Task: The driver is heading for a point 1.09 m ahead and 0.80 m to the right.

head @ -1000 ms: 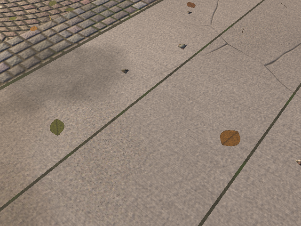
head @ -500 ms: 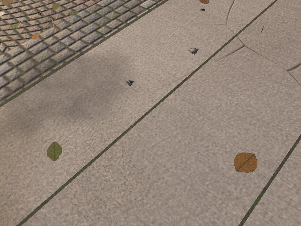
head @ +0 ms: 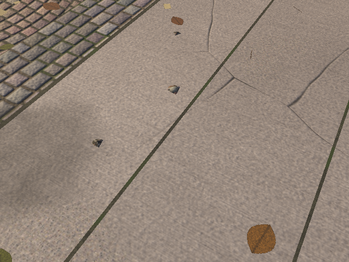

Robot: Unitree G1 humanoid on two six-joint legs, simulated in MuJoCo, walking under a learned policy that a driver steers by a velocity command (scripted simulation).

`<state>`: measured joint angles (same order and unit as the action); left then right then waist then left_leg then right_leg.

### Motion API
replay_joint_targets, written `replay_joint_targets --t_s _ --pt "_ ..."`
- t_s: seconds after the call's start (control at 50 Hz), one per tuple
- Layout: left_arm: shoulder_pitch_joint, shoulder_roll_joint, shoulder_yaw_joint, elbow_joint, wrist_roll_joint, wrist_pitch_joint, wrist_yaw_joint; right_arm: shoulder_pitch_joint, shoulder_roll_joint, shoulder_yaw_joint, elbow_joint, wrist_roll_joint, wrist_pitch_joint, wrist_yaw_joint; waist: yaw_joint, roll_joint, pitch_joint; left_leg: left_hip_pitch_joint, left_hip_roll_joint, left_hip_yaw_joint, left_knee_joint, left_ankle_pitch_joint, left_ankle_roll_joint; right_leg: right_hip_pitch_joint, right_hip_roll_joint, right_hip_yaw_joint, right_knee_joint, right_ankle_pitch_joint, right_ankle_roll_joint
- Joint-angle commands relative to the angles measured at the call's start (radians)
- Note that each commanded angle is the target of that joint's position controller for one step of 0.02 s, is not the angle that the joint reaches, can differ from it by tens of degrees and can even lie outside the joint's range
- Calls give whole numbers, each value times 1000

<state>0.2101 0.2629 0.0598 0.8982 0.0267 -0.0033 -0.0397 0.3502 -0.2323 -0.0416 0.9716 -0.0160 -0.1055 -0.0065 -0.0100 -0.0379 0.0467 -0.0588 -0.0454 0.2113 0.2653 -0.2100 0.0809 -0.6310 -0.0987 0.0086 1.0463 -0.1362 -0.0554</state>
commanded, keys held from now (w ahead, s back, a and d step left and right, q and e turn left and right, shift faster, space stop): w+e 1.00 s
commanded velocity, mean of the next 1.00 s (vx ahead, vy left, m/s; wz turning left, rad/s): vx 0.50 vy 0.00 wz -0.57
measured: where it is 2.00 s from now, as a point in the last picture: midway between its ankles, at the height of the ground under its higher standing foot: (234, 207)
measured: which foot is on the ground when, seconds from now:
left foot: down 0.00-0.24, up 0.26-0.76, down 0.78-1.00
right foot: up 0.00-0.24, down 0.26-0.78, up 0.80-1.00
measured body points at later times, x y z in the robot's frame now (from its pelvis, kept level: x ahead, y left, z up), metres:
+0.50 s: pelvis +0.27 -0.07 +0.00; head +0.30 -0.08 +0.44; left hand +0.38 +0.20 -0.13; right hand +0.34 -0.35 -0.12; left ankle +0.37 +0.09 -0.67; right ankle +0.25 -0.09 -0.75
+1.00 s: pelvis +0.55 -0.11 +0.00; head +0.58 -0.11 +0.45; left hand +0.79 +0.07 -0.13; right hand +0.47 -0.39 -0.11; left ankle +0.61 -0.04 -0.75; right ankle +0.47 -0.20 -0.66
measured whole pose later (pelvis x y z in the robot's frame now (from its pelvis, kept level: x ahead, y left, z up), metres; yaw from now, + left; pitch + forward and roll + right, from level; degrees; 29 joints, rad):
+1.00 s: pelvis +0.55 -0.11 +0.00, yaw -35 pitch +1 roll +1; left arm 0.25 0.32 0.07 0.80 0.03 0.00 -0.04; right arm 0.26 -0.26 -0.04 0.80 -0.02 -0.08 0.00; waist 0.00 -0.05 0.04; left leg -0.19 -0.01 0.12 0.38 -0.19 0.04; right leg -0.53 0.00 0.04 1.13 -0.30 -0.06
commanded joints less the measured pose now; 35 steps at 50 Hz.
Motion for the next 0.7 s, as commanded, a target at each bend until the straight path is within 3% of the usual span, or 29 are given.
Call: replay_joint_targets --t_s 0.02,0.12,0.16,0.2,0.22,0.24,0.26,0.28,0.3,0.32,0.34,0.36,0.4,0.44,0.48,0.62,0.7 --pt "-64 4 -8 -73 -1 -6 -13 -3 -87 -12 -41 0 -16 -3 11 95 49 -49 255 -81 -144 309 47 -36 -7 -28 -124 116 12" --pt "-217 -4 -25 -136 7 -11 -24 79 -114 -16 -9 -1 -4 -16 -33 97 62 83 288 1 -94 486 36 1 34 -130 -359 135 -26" --pt "-217 8 -21 -146 11 -12 -24 85 -127 -19 -3 -5 8 -24 -19 108 50 149 305 29 -23 674 29 40 68 -155 -398 61 -60" --pt "-149 29 -10 -131 13 -11 -16 69 -157 -27 -6 -8 22 -32 21 139 -1 192 316 54 122 952 26 138 131 -185 -407 -54 -105" --pt "-71 46 1 -110 12 -14 -11 60 -173 -32 -10 -10 33 -32 56 143 -46 194 320 58 254 1018 30 220 165 -189 -424 -107 -131" --pt "43 71 17 -77 14 -22 -4 55 -184 -37 -18 -9 43 -29 102 132 -110 149 320 58 439 953 25 359 193 -173 -479 -122 -159" --pt "198 131 45 -32 25 -28 11 35 -180 -37 -40 -7 46 -23 179 61 -190 -26 295 66 719 709 -7 592 132 -49 -564 -146 -206" --pt "184 254 77 -43 28 -23 25 80 -48 -12 -107 2 37 -2 98 -174 -261 -482 117 40 1088 -217 -67 911 -184 453 -597 -131 -350" --pt "214 268 81 -55 -5 -9 25 -46 -130 -27 -158 2 22 5 145 -84 -308 -665 13 -194 1232 -323 -81 955 -246 766 -758 -151 -414" --pt "159 234 73 -47 -11 -5 35 -123 -126 -23 -183 6 6 10 122 -15 -155 -754 94 -249 1188 -209 -68 860 -232 591 -782 -93 -374" --pt "113 174 60 -48 -18 -9 39 -112 -124 -20 -178 9 -5 8 79 48 -79 -699 130 -244 1082 -127 -65 724 -195 487 -795 21 -327" --pt "65 138 51 -53 -18 -18 41 -97 -123 -23 -163 1 0 5 32 87 -33 -630 155 -245 1002 -105 -71 618 -137 394 -802 144 -283" --pt "37 106 36 -58 -26 -39 43 -60 -107 -20 -160 -30 39 8 -15 73 -49 -517 166 -249 919 -101 -100 522 -70 291 -812 288 -257" --pt "71 129 40 -49 -31 -58 39 -73 -86 -16 -175 -35 66 16 -24 58 -51 -513 162 -228 852 -87 -122 488 -35 251 -817 353 -252" --pt "111 151 45 -45 -29 -62 37 -148 -82 -13 -207 -34 76 20 -4 35 -31 -554 161 -212 768 -13 -138 475 -13 244 -833 329 -233" --pt "253 156 45 -34 -22 -52 42 -401 -91 0 -302 -21 70 29 98 -19 -9 -642 111 -213 475 181 -135 612 2 294 -791 347 -178" --pt "271 172 48 -41 -9 -49 55 -459 -109 6 -343 -12 53 31 105 -39 -1 -579 71 -223 346 152 -105 669 -26 349 -725 424 -161"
